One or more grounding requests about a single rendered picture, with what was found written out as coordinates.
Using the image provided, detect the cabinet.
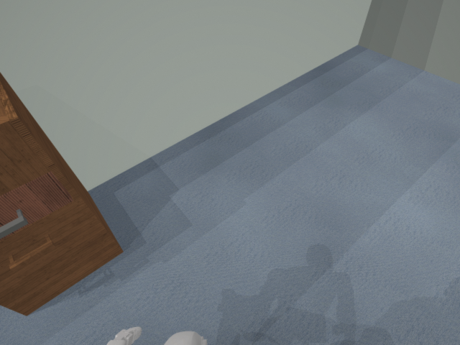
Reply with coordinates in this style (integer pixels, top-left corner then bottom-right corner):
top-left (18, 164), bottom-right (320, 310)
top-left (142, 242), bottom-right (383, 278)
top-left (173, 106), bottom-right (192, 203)
top-left (0, 73), bottom-right (123, 316)

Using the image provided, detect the handle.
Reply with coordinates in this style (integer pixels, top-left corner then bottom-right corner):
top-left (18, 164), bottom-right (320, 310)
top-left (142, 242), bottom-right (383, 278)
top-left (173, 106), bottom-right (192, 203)
top-left (0, 209), bottom-right (28, 239)
top-left (9, 240), bottom-right (56, 272)

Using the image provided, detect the drawer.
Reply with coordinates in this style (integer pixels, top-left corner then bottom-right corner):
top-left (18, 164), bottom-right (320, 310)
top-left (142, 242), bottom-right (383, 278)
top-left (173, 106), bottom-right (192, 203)
top-left (0, 171), bottom-right (73, 241)

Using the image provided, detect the robot left hand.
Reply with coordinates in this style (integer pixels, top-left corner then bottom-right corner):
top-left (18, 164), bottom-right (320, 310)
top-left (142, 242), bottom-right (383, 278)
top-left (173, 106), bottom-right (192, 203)
top-left (107, 327), bottom-right (142, 345)

